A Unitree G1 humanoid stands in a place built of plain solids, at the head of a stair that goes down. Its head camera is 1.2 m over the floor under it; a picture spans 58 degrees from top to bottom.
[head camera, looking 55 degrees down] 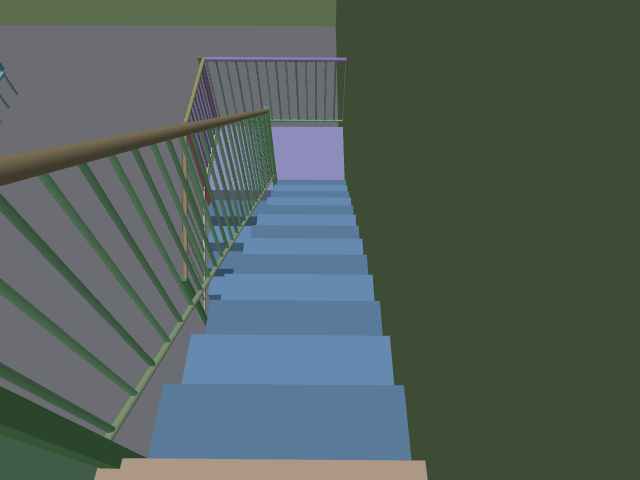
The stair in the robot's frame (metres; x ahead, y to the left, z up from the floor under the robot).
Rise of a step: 0.18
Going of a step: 0.24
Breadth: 0.76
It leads straight ahead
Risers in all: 14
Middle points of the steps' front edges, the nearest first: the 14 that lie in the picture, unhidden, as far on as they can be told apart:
0.17 0.12 0.00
0.41 0.12 -0.18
0.65 0.11 -0.36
0.89 0.11 -0.54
1.13 0.11 -0.72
1.37 0.11 -0.90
1.61 0.11 -1.08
1.85 0.11 -1.26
2.09 0.10 -1.44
2.33 0.10 -1.62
2.57 0.10 -1.80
2.81 0.10 -1.98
3.05 0.10 -2.16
3.29 0.10 -2.34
